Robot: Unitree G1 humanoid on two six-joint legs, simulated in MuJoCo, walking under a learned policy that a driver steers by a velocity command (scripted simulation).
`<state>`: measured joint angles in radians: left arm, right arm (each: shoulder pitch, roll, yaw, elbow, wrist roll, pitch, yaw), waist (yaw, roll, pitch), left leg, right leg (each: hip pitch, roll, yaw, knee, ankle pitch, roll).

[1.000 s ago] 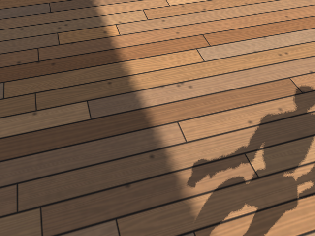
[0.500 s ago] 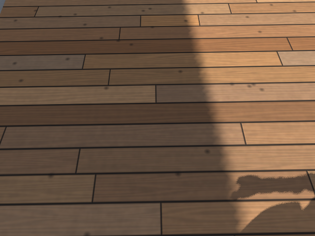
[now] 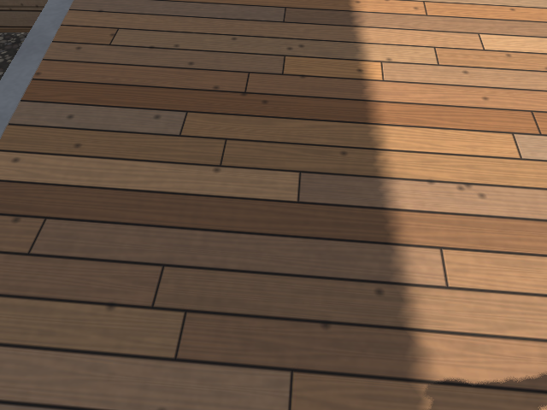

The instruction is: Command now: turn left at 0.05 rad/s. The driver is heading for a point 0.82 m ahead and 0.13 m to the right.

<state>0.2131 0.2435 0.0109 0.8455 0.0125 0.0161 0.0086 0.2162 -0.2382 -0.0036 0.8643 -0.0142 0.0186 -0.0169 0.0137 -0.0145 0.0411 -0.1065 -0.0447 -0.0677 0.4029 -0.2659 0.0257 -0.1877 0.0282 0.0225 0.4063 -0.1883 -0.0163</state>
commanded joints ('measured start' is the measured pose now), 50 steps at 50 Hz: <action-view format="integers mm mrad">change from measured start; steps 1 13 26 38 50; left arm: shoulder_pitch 6 29 59 -34 205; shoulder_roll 115 95 65 15 54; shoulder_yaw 29 18 2 2 36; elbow -10 152 251 183 205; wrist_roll -2 -3 -3 28 5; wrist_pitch -16 -12 -10 -34 -103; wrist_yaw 3 13 23 -3 -8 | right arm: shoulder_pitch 9 18 71 209 50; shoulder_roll -127 -110 -73 -121 -30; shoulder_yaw -22 -9 7 -41 -37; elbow -7 116 208 244 148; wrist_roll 4 5 6 -8 -22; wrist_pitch -21 -26 -27 -22 -90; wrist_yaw -10 -16 -23 -17 45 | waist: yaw -3 -4 -5 -62 -10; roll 82 19 22 152 -26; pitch -16 7 13 173 107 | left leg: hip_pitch -65 -75 -75 -85 -577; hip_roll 120 118 110 314 119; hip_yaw -112 -106 -89 -411 37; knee -102 -127 -116 -289 680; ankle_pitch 154 107 140 -513 6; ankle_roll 23 39 38 232 64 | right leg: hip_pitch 64 65 57 -314 171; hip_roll -91 -96 -102 -38 -278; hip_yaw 91 96 94 -49 307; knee -45 -74 -65 331 -298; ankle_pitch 139 111 118 -246 -178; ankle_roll -22 -9 -12 -49 -156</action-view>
